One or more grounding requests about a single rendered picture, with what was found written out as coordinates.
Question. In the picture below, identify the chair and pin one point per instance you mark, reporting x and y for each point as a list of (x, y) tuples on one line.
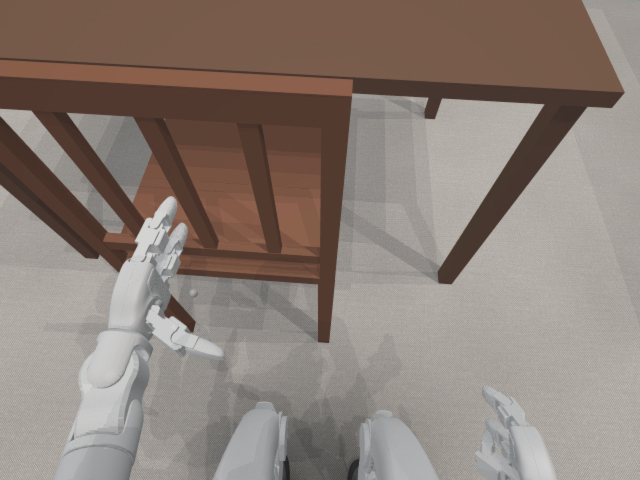
[(255, 162)]

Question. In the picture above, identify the left robot thigh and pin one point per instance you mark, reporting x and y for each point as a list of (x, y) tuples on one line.
[(259, 441)]

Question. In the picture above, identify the robot left hand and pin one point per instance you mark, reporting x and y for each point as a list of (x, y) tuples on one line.
[(143, 279)]

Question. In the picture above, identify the robot thigh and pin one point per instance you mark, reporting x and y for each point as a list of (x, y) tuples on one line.
[(259, 441), (390, 449)]

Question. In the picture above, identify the robot left forearm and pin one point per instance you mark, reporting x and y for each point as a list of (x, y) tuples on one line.
[(104, 438)]

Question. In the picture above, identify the right robot thigh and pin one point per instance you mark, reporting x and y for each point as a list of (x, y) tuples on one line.
[(390, 449)]

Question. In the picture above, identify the robot right hand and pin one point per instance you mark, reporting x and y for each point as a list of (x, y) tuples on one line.
[(524, 454)]

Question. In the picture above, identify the table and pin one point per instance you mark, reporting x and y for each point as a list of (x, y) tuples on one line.
[(520, 51)]

